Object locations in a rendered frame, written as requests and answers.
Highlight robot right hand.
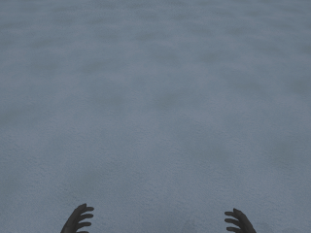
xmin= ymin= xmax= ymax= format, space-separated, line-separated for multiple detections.
xmin=225 ymin=208 xmax=257 ymax=233

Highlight robot left hand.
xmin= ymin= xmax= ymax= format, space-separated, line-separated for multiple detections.
xmin=60 ymin=203 xmax=94 ymax=233

